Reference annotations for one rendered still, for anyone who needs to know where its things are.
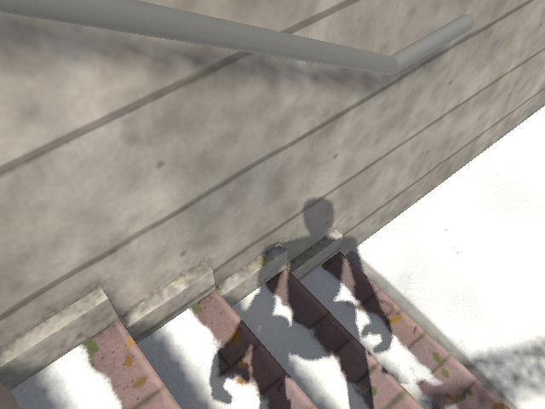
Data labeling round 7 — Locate stairs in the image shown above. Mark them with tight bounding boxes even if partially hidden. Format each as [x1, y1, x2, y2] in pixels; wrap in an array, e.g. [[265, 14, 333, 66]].
[[0, 252, 510, 409]]

